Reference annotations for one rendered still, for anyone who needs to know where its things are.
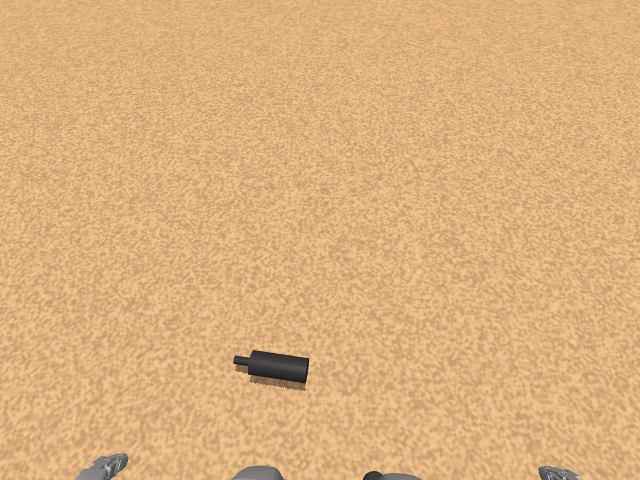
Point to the bottle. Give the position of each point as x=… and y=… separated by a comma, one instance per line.
x=277, y=366

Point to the left robot hand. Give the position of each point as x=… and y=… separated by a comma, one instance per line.
x=104, y=468

